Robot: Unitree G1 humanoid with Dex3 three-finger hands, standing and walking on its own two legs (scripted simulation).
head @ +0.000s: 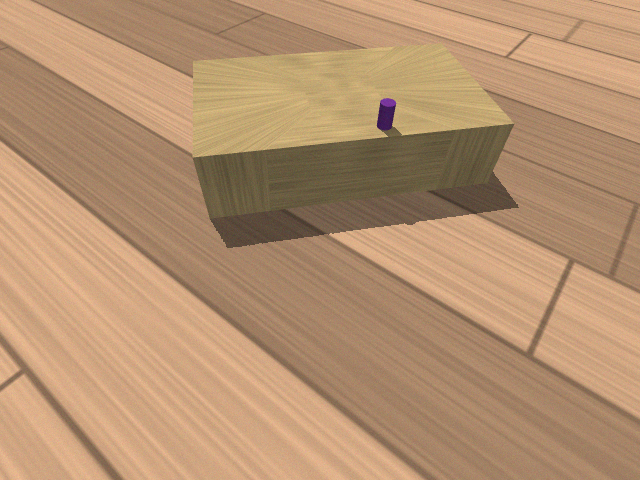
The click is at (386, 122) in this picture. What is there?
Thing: squat round
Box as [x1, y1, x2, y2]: [377, 98, 395, 129]
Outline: 392,99 385,98 380,101 377,126 380,129 389,129 391,127 395,106 395,101
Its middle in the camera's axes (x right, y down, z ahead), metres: +0.27 -0.52 +1.58
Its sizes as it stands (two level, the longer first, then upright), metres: 0.062 0.062 0.107
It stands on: a support 0.33 m high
